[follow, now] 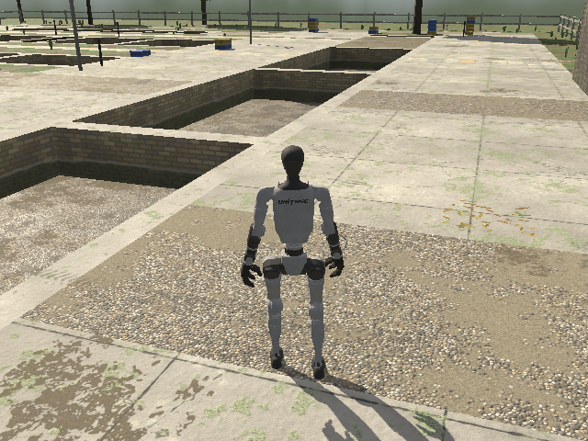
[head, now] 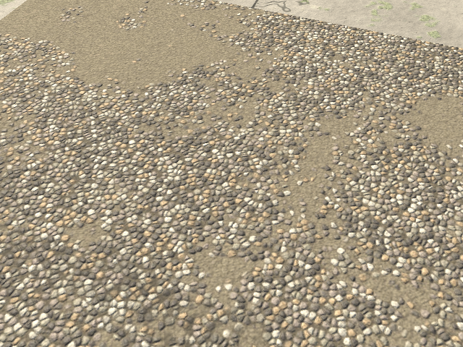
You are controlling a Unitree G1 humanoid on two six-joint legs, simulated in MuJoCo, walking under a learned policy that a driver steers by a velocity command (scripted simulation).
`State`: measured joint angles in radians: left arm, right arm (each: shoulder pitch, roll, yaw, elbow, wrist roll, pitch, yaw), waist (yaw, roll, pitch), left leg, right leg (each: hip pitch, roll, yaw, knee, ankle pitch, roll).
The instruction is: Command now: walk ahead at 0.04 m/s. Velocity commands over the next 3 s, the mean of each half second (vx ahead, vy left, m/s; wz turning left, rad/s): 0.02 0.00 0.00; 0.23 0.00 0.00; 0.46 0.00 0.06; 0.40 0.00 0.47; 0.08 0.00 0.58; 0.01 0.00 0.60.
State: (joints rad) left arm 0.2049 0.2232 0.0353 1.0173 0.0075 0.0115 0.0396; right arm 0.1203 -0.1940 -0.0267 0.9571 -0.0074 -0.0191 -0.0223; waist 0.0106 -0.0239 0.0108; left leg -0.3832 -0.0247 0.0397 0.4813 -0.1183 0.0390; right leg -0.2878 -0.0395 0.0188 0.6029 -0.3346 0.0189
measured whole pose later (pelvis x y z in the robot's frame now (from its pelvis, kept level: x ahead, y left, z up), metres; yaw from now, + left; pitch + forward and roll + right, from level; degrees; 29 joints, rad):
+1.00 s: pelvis +0.14 +0.03 +0.01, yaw +1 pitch +0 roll +0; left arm 0.28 0.24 0.07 1.01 -0.04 -0.10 0.01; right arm 0.33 -0.20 -0.05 1.11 0.01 -0.11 0.02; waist -0.03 -0.03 0.00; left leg -0.15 -0.03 0.07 0.42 -0.28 0.06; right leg -0.46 -0.05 0.01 1.17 -0.29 -0.08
